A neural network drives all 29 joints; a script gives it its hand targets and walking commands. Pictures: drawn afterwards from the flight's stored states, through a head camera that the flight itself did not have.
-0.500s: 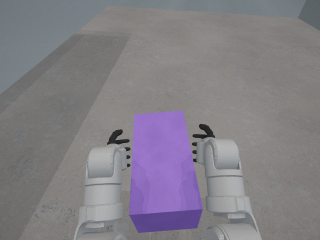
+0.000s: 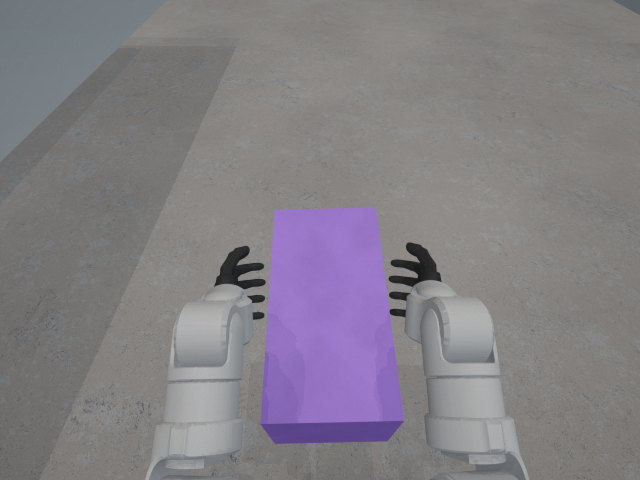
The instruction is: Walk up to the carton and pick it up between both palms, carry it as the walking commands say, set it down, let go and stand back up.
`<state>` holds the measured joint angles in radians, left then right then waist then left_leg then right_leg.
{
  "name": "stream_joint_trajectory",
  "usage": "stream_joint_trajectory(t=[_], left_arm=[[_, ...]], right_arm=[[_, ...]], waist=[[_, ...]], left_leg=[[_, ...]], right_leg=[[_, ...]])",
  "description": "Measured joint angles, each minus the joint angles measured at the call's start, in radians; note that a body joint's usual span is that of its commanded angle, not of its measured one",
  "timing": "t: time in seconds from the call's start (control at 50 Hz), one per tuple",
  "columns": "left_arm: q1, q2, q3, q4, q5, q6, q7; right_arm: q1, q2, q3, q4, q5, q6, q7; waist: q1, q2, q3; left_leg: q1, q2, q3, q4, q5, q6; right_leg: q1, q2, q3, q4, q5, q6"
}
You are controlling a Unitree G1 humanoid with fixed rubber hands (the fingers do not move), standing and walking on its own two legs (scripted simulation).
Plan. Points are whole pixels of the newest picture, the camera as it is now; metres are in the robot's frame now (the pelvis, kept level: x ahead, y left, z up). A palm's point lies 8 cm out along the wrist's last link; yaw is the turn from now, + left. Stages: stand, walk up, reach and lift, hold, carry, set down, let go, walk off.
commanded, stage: carry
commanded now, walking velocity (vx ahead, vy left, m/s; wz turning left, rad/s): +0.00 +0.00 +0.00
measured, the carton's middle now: (328, 319) +0.34 +0.00 +0.00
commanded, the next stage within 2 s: none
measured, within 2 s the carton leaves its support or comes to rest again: neither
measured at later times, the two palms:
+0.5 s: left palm (220, 329) +0.27 +0.12 +0.09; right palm (428, 315) +0.28 -0.12 +0.09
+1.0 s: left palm (231, 333) +0.27 +0.11 +0.09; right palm (444, 327) +0.27 -0.13 +0.09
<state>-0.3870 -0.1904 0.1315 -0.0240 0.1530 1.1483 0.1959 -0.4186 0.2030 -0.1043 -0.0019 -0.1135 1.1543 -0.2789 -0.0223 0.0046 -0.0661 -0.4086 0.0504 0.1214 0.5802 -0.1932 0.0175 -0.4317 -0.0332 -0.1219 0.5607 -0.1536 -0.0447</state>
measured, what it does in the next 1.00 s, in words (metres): stands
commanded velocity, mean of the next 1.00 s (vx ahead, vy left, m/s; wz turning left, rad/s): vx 0.00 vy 0.00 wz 0.00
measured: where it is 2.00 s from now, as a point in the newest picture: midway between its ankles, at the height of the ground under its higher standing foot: outside the picture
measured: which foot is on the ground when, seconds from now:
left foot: down 0.00-1.00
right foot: down 0.00-1.00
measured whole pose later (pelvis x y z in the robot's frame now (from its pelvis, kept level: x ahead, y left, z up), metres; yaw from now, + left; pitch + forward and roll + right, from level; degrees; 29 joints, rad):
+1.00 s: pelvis -0.03 -0.02 +0.00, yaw +0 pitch +1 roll +0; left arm -0.32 -0.17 0.09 -0.06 0.13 1.15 0.19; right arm -0.34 0.17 -0.06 -0.06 -0.11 1.16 -0.20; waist -0.01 0.00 -0.09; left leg -0.44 0.05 0.05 0.55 -0.13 0.00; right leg -0.44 -0.02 -0.15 0.51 -0.09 -0.07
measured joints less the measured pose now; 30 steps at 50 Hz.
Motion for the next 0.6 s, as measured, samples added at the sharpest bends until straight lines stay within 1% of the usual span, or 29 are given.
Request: stream_joint_trajectory(t=[0.02, 0.04, 0.06, 0.12, 0.18, 0.22, 0.28, 0.32, 0.42, 0.52, 0.56, 0.6], left_arm=[[-0.003, -0.001, 0.006, 0.022, 0.012, -0.009, -0.008], [0.000, 0.000, 0.007, 0.028, 0.012, -0.008, -0.004], [0.011, 0.004, -0.002, 0.010, 0.001, 0.003, 0.000], [0.025, 0.009, -0.014, -0.011, -0.007, 0.020, -0.004], [0.022, 0.008, 0.002, 0.024, 0.011, 0.008, -0.017], [0.025, 0.009, 0.001, 0.025, 0.005, 0.010, -0.013], [0.028, 0.010, 0.001, 0.050, 0.015, -0.002, -0.018], [0.034, 0.012, -0.008, 0.029, -0.003, 0.008, -0.013], [0.035, 0.013, -0.006, 0.047, 0.004, -0.007, -0.016], [0.048, 0.017, -0.017, 0.008, -0.018, -0.001, -0.010], [0.043, 0.015, -0.013, 0.020, -0.013, -0.010, -0.015], [0.051, 0.018, -0.023, 0.005, -0.016, -0.007, -0.011]], right_arm=[[-0.006, 0.002, -0.012, 0.026, -0.017, -0.010, 0.026], [-0.004, 0.002, -0.015, 0.035, -0.019, -0.010, 0.038], [0.010, -0.003, -0.002, 0.019, -0.009, -0.003, 0.034], [0.037, -0.014, 0.017, -0.006, -0.004, 0.009, 0.048], [0.040, -0.015, 0.017, 0.017, -0.016, 0.008, 0.077], [0.042, -0.016, 0.021, 0.017, -0.012, 0.012, 0.069], [0.036, -0.014, 0.012, 0.050, -0.024, -0.001, 0.083], [0.046, -0.017, 0.020, 0.025, -0.015, 0.009, 0.068], [0.039, -0.015, 0.007, 0.050, -0.022, -0.008, 0.084], [0.054, -0.020, 0.024, 0.012, -0.016, -0.006, 0.077], [0.054, -0.020, 0.020, 0.020, -0.019, -0.017, 0.082], [0.062, -0.023, 0.027, -0.004, -0.009, -0.006, 0.077]], waist=[[0.002, 0.001, -0.006], [0.003, 0.000, -0.013], [0.005, -0.001, -0.018], [0.015, 0.001, -0.031], [0.021, -0.002, -0.040], [0.025, -0.007, -0.044], [0.025, -0.009, -0.056], [0.031, -0.012, -0.053], [0.033, -0.021, -0.053], [0.038, -0.021, -0.040], [0.036, -0.021, -0.035], [0.032, -0.018, -0.028]], left_leg=[[0.003, -0.001, 0.002, 0.000, 0.000, 0.000], [0.005, -0.004, 0.004, -0.002, 0.001, 0.001], [0.007, -0.005, 0.004, -0.005, 0.002, 0.001], [0.012, -0.005, 0.000, -0.011, 0.007, -0.002], [0.022, -0.003, -0.003, -0.018, 0.012, -0.005], [0.025, -0.004, -0.005, -0.024, 0.018, -0.005], [0.018, -0.003, -0.016, -0.024, 0.023, -0.007], [0.011, -0.001, -0.021, -0.021, 0.026, -0.009], [-0.002, -0.001, -0.029, -0.018, 0.032, -0.012], [-0.014, 0.005, -0.032, -0.014, 0.038, -0.018], [-0.015, 0.005, -0.033, -0.018, 0.042, -0.021], [-0.015, 0.005, -0.035, -0.021, 0.047, -0.022]], right_leg=[[0.000, -0.001, 0.002, 0.004, -0.002, 0.000], [-0.001, -0.004, 0.004, 0.009, -0.004, 0.001], [-0.002, -0.005, 0.005, 0.011, -0.005, 0.001], [0.006, -0.004, 0.001, 0.003, -0.002, -0.002], [0.018, -0.001, -0.002, -0.008, 0.005, -0.004], [0.021, -0.002, -0.003, -0.011, 0.008, -0.005], [0.021, 0.000, -0.012, -0.018, 0.013, -0.007], [0.018, 0.003, -0.015, -0.022, 0.018, -0.009], [0.005, 0.005, -0.018, -0.015, 0.021, -0.013], [-0.006, 0.013, -0.017, -0.017, 0.029, -0.021], [-0.008, 0.013, -0.017, -0.017, 0.032, -0.023], [-0.009, 0.013, -0.018, -0.019, 0.034, -0.024]])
